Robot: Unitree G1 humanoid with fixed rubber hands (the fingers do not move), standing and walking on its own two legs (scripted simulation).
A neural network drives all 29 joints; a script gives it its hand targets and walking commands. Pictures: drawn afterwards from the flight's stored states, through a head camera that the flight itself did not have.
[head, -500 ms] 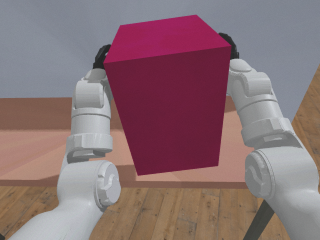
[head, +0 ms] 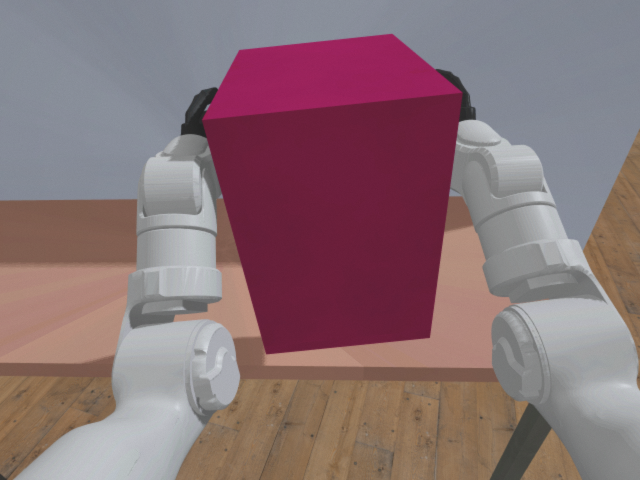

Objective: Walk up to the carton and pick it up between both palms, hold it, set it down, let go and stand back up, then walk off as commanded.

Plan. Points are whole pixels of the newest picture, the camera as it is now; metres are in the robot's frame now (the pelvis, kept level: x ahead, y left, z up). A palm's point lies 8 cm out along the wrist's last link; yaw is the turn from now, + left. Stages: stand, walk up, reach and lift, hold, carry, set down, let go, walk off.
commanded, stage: hold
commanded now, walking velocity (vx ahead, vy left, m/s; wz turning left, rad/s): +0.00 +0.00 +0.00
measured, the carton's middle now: (331, 188) +0.40 -0.01 +0.25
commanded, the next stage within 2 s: none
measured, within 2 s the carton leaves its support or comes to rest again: neither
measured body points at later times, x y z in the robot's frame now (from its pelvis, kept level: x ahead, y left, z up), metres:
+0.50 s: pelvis +0.00 +0.00 +0.00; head -0.07 +0.00 +0.44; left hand +0.40 +0.14 +0.30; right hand +0.40 -0.15 +0.31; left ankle -0.02 +0.09 -0.74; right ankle +0.08 -0.13 -0.74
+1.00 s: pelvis +0.00 +0.00 +0.00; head -0.07 +0.00 +0.44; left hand +0.40 +0.14 +0.31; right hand +0.40 -0.15 +0.32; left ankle -0.02 +0.09 -0.74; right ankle +0.08 -0.13 -0.74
